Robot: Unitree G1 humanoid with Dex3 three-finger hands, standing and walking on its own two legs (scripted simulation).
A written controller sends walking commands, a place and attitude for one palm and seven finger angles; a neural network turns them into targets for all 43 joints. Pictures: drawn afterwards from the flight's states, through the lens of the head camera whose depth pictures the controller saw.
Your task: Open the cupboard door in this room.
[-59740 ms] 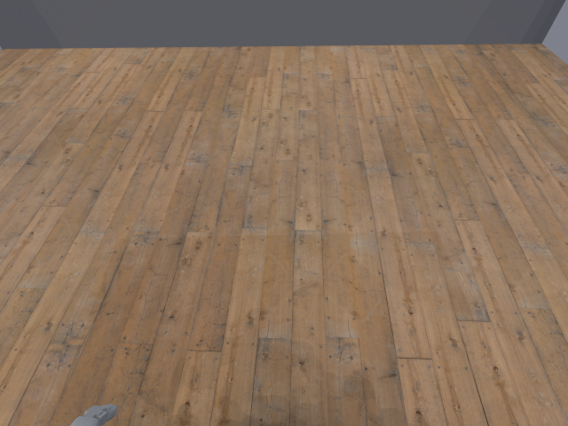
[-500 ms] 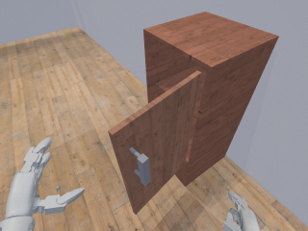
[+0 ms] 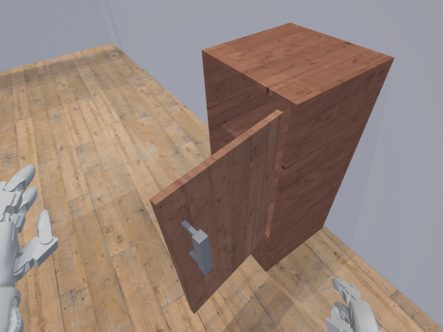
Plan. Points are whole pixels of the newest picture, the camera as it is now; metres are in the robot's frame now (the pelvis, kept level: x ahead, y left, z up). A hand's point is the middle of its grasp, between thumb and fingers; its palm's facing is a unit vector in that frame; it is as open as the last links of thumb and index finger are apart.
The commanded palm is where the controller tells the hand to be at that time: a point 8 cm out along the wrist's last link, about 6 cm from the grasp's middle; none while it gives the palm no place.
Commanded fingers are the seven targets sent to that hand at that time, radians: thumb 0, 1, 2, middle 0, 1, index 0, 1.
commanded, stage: draw the hand back to the body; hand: left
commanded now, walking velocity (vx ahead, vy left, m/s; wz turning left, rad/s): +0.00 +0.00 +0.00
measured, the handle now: (196, 247) +0.30 +0.10 -0.05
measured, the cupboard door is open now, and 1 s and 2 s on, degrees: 100 100 100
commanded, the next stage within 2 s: step back with the hand held close in 0.20 s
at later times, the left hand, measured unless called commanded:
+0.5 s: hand (59, 238) +0.19 +0.25 +0.16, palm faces +0.40 -0.78 -0.48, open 7.4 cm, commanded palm +0.13 +0.29 +0.17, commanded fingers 0.00 0.90 0.90 -0.20 -0.30 -0.20 -0.30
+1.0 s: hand (5, 291) +0.12 +0.28 +0.15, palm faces +0.39 -0.77 -0.50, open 7.4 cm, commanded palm +0.06 +0.32 +0.17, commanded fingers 0.00 0.90 0.90 -0.20 -0.30 -0.20 -0.30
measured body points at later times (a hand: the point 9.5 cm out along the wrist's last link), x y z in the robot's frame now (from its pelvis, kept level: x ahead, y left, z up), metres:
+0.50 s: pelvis -0.01 -0.01 +0.00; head -0.01 -0.04 +0.45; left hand +0.16 +0.29 +0.19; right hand +0.18 -0.25 -0.09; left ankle +0.00 +0.10 -0.74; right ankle -0.05 -0.12 -0.74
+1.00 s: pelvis -0.08 +0.02 -0.01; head -0.07 +0.02 +0.44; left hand +0.09 +0.32 +0.18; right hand +0.09 -0.23 -0.09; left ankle +0.00 +0.10 -0.74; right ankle -0.05 -0.12 -0.74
